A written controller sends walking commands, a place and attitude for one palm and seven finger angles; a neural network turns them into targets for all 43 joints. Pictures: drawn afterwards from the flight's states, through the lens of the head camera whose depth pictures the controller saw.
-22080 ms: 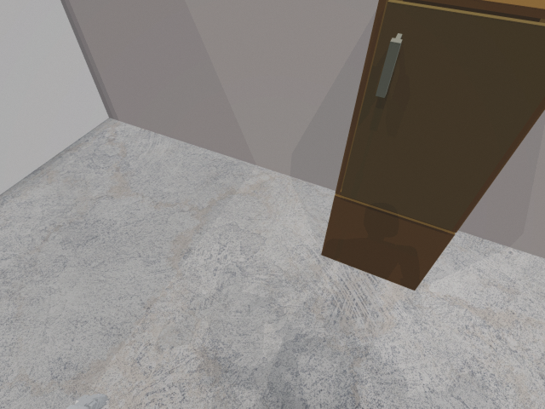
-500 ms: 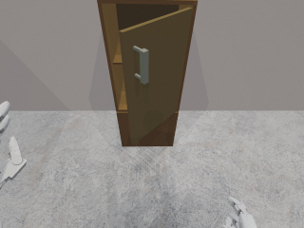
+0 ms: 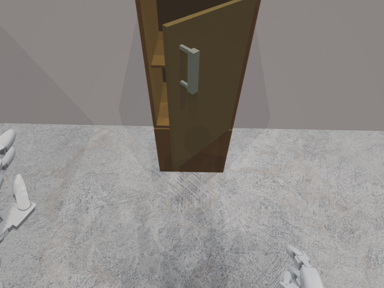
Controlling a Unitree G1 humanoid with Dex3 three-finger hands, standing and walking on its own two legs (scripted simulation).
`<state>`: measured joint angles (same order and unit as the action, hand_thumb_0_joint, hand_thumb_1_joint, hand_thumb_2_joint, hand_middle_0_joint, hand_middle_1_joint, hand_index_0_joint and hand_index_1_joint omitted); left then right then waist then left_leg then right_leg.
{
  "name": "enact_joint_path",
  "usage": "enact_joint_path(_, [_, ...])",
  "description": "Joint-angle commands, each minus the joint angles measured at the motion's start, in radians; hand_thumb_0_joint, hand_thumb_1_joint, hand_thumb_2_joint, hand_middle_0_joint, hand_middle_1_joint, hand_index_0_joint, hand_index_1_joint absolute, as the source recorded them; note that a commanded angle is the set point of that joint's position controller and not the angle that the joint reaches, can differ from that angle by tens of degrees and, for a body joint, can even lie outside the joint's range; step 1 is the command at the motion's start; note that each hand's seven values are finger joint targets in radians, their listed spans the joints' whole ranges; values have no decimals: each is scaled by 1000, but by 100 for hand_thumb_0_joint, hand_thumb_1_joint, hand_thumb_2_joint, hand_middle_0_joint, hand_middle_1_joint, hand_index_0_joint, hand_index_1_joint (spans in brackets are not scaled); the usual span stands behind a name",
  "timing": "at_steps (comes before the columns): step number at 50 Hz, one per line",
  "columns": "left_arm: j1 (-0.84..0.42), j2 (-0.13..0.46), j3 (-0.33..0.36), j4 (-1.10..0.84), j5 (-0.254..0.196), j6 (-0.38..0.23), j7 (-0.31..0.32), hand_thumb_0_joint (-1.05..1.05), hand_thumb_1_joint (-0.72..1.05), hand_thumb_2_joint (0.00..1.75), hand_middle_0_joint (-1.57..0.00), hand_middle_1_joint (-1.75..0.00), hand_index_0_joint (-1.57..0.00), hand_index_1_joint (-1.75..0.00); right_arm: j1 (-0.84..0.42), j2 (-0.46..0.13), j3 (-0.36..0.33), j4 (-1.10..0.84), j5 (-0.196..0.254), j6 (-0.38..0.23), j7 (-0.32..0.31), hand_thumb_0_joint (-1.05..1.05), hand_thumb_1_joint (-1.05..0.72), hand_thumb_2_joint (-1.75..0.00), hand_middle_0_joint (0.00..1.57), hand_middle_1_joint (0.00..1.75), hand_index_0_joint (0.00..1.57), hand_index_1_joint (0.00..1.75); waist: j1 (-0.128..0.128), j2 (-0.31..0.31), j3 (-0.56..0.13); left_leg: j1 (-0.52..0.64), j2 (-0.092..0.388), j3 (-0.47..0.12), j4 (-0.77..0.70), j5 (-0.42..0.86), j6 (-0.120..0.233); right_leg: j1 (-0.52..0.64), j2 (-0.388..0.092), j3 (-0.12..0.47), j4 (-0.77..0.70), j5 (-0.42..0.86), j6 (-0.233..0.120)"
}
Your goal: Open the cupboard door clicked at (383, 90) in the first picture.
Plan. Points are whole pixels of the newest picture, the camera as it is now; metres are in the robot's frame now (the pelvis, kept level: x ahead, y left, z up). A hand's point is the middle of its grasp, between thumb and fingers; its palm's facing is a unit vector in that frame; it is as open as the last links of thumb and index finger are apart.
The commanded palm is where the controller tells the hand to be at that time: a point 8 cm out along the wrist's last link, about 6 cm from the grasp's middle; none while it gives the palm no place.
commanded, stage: let the arm hang, fingers relaxed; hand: left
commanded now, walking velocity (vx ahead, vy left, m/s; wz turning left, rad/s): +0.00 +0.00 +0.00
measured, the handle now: (188, 69) +0.64 +0.06 +0.12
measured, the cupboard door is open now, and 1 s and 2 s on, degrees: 44 44 44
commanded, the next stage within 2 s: look to check the result in 1.16 s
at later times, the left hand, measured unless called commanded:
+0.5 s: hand out of the picture -0.05 +0.16 -0.18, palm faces +0.06 -0.99 -0.15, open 7.2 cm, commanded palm none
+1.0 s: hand out of the picture +0.01 +0.17 -0.17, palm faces +0.07 -0.97 -0.23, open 7.4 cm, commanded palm none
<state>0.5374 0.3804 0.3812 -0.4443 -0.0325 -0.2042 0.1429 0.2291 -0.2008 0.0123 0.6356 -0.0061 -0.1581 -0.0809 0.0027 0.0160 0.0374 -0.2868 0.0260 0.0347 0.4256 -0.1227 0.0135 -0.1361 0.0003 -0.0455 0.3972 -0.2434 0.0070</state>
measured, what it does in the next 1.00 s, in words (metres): stands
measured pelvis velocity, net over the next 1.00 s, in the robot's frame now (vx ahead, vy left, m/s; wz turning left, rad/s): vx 0.00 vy -0.01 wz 0.04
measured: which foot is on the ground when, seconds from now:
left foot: down 0.00-1.00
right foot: down 0.00-1.00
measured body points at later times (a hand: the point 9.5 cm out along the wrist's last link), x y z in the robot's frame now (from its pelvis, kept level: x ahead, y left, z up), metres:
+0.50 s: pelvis -0.01 -0.01 -0.01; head +0.02 +0.01 +0.44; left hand -0.05 +0.21 -0.17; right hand +0.00 -0.26 -0.15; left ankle +0.07 +0.11 -0.74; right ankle -0.02 -0.12 -0.74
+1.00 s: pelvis +0.00 -0.01 +0.00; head +0.01 -0.02 +0.45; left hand +0.01 +0.23 -0.16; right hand +0.02 -0.24 -0.17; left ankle +0.07 +0.11 -0.74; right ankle -0.02 -0.12 -0.74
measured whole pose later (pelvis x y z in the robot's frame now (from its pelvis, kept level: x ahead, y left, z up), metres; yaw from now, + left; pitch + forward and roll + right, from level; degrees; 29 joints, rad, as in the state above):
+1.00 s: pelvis +0.00 -0.01 +0.00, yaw +2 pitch -2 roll +0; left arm 0.24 0.17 0.02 1.12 0.01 -0.01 0.03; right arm 0.23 -0.17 -0.02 1.14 -0.02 0.02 -0.02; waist -0.01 0.03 0.05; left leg -0.27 0.00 0.00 0.44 -0.13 0.00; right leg -0.13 -0.02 -0.09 0.46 -0.29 -0.01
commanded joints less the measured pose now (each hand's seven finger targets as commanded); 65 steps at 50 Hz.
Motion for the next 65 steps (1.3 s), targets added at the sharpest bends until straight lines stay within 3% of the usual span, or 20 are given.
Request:
enact_joint_path(1, [4, 198, 149, -203, -7, -63, 18, 0, 90, 90, -20, -30, -20, -30, -103, -123, -48, -159, 2, -54, -10, 0, -90, -90, 20, 30, 20, 30, 2, 66, -106, 106, 45, -85, -92, -71, -6, -57, -26, 45, -88, 10, -6])
enact_joint_path(2, [5, 184, 136, -202, -9, -62, 17, 0, 90, 90, -20, -30, -20, -30, -101, -122, -45, -160, 3, -52, -9, 0, -90, -90, 20, 30, 20, 30, -1, 55, -97, 107, 46, -82, -86, -56, -6, -62, -28, 46, -90, 20, -5])
enact_joint_path(3, [-96, 17, -264, 602, 71, 103, -119, 0, 90, 90, -20, -30, -20, -30, -138, -320, -93, 118, 12, -54, 83, 0, -90, -90, 20, 30, 20, 30, -49, 88, -53, -27, 95, -146, 77, 224, 24, -153, -94, 10, 86, 164, -35])
enact_joint_path(4, [-96, 23, -241, 628, 59, 177, -137, 0, 90, 90, -20, -30, -20, -30, -69, -267, -97, 113, 20, 25, 85, 0, -90, -90, 20, 30, 20, 30, -28, 87, -116, 33, 107, -120, 70, 276, 20, -150, -90, 38, 90, 89, -32])
enact_joint_path(5, [-115, 15, -254, 655, 59, 189, -141, 0, 90, 90, -20, -30, -20, -30, -68, -264, -88, 110, 10, 50, 82, 0, -90, -90, 20, 30, 20, 30, -19, 54, -139, -1, 129, -157, 60, 197, 43, -151, -71, 32, 117, -12, -35])
enact_joint_path(7, [-161, 45, -266, 759, 66, 192, -143, 0, 90, 90, -20, -30, -20, -30, -90, -273, -75, 109, -3, 81, 79, 0, -90, -90, 20, 30, 20, 30, -5, -91, -121, -46, 125, -202, 37, 113, 64, -113, -61, 44, 116, -39, -46])
enact_joint_path(10, [-276, 88, -282, 953, 67, 189, -144, 0, 90, 90, -20, -30, -20, -30, -107, -265, -70, 163, -11, 116, 84, 0, -90, -90, 20, 30, 20, 30, -17, -212, -92, -9, 60, -145, 86, 20, 38, -150, -132, 99, 16, -24, -87])
enact_joint_path(13, [-356, 69, -321, 1130, 57, 204, -132, 0, 90, 90, -20, -30, -20, -30, -80, -193, -50, 226, -22, 154, 85, 0, -90, -90, 20, 30, 20, 30, -35, -97, -37, 61, 17, -76, 146, -31, 8, -229, -181, 128, -52, -79, -117])
enact_joint_path(15, [-362, 43, -341, 1231, 51, 208, -128, 0, 90, 90, -20, -30, -20, -30, -59, -171, -41, 269, -23, 166, 82, 0, -90, -90, 20, 30, 20, 30, -42, 16, -16, 83, 38, -96, 90, -20, 7, -237, -150, 107, -37, -122, -102])
enact_joint_path(17, [-305, 15, -344, 1324, 46, 211, -128, 0, 90, 90, -20, -30, -20, -30, -58, -170, -35, 302, -22, 165, 76, 0, -90, -90, 20, 30, 20, 30, -16, 132, -9, 16, 71, -168, -31, -53, 22, -142, -91, 72, 6, -114, -68])
enact_joint_path(18, [-266, 3, -345, 1370, 44, 212, -127, 0, 90, 90, -20, -30, -20, -30, -59, -165, -33, 317, -21, 165, 72, 0, -90, -90, 20, 30, 20, 30, -3, 170, -14, -10, 76, -182, -68, -103, 25, -98, -84, 65, 8, -106, -61])
enact_joint_path(20, [-217, -25, -338, 1440, 41, 211, -127, 0, 90, 90, -20, -30, -20, -30, -40, -150, -34, 349, -20, 166, 64, 0, -90, -90, 20, 30, 20, 30, 6, 194, -35, -18, 75, -181, -97, -157, 23, -49, -82, 57, 0, -82, -62])
enact_joint_path(24, [-183, -57, -342, 1521, 39, 200, -125, 0, 90, 90, -20, -30, -20, -30, 22, -121, -40, 401, -13, 170, 54, 0, -90, -90, 20, 30, 20, 30, -9, 80, -45, 53, 60, -144, -56, -101, 16, -68, -100, 64, -59, -63, -70])
enact_joint_path(26, [-175, -68, -344, 1542, 39, 199, -121, 0, 90, 90, -20, -30, -20, -30, 45, -113, -45, 416, -10, 175, 52, 0, -90, -90, 20, 30, 20, 30, -15, 37, -12, 73, 59, -134, -42, -105, 14, -111, -104, 59, -88, -103, -72])
enact_joint_path(28, [-174, -79, -345, 1558, 39, 200, -118, 0, 90, 90, -20, -30, -20, -30, 64, -97, -47, 434, -11, 179, 50, 0, -90, -90, 20, 30, 20, 30, -21, 20, 28, 71, 56, -129, -41, -113, 14, -141, -106, 58, -101, -132, -74])
enact_joint_path(35, [-150, -94, -342, 1581, 41, 203, -112, 0, 90, 90, -20, -30, -20, -30, 85, -68, -53, 461, -14, 184, 50, 0, -90, -90, 20, 30, 20, 30, -20, -41, 71, 67, 47, -115, -30, -138, 15, -183, -110, 59, -110, -202, -79])
enact_joint_path(42, [-171, -91, -335, 1569, 43, 203, -109, 0, 90, 90, -20, -30, -20, -30, 64, -64, -52, 473, -16, 176, 53, 0, -90, -90, 20, 30, 20, 30, -10, -13, 97, 30, 59, -141, -82, -139, 20, -148, -97, 43, -71, -159, -69])
enact_joint_path(54, [-260, -52, -326, 1542, 41, 187, -113, 0, 90, 90, -20, -30, -20, -30, 6, -101, -52, 465, -17, 159, 54, 0, -90, -90, 20, 30, 20, 30, -9, 18, 29, 82, 62, -124, -65, 45, 13, -59, -115, 51, -81, 6, -64])
enact_joint_path(65, [-312, -10, -324, 1535, 39, 178, -115, 0, 90, 90, -20, -30, -20, -30, -48, -157, -54, 459, -14, 155, 51, 0, -90, -90, 20, 30, 20, 30, -13, -16, -24, 140, 74, -114, -54, 128, 12, -6, -125, 57, -102, 133, -60])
